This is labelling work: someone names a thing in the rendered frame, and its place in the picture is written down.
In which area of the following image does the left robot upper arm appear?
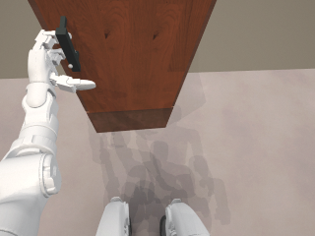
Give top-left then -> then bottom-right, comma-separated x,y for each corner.
0,152 -> 62,236

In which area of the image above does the robot left hand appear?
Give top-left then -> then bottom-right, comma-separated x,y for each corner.
28,29 -> 96,93

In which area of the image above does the handle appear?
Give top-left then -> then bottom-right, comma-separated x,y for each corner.
55,16 -> 81,72

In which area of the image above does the robot right shin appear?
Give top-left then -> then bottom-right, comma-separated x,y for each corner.
165,199 -> 181,236

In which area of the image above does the robot left forearm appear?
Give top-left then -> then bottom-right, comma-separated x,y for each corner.
0,82 -> 59,162

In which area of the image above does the right robot thigh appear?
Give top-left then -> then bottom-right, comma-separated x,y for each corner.
165,203 -> 211,236

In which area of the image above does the cupboard door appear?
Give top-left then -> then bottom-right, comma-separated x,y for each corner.
34,0 -> 212,113

